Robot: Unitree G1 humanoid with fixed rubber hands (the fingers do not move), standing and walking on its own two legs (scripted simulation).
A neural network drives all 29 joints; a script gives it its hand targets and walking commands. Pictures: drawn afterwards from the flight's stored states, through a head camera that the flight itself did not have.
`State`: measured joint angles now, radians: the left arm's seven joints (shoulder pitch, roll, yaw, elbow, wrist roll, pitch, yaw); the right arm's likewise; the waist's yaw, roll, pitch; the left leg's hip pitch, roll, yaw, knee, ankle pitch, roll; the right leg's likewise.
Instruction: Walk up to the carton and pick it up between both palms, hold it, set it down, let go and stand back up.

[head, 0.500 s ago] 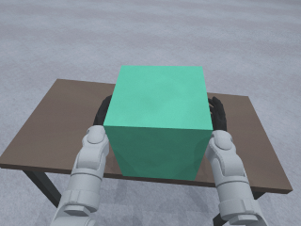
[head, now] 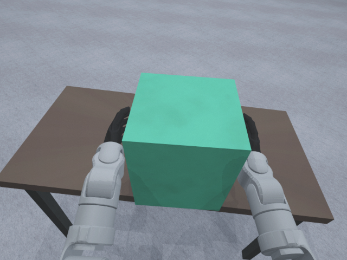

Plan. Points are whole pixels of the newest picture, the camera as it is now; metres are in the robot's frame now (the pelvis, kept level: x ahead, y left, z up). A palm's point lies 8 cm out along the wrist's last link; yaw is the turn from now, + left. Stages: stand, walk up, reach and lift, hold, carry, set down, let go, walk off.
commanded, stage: reach and lift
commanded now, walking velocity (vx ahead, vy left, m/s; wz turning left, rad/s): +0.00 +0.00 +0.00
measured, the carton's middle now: (182, 145) +0.37 -0.02 +0.09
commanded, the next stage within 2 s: hold in 1.28 s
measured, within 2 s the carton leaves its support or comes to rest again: neither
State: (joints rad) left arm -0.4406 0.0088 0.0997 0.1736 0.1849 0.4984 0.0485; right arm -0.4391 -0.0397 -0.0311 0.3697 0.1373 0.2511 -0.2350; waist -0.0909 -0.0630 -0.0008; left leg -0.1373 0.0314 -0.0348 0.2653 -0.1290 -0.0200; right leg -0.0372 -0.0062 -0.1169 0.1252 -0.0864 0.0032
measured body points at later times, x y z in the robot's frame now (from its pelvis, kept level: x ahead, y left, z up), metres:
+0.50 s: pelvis +0.00 +0.01 +0.00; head -0.01 +0.04 +0.45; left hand +0.36 +0.14 +0.16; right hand +0.35 -0.16 +0.15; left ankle +0.01 +0.13 -0.75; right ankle -0.01 -0.12 -0.75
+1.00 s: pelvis -0.03 -0.01 +0.00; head -0.04 +0.03 +0.45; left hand +0.36 +0.14 +0.17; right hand +0.35 -0.17 +0.16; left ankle +0.01 +0.13 -0.75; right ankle -0.01 -0.12 -0.75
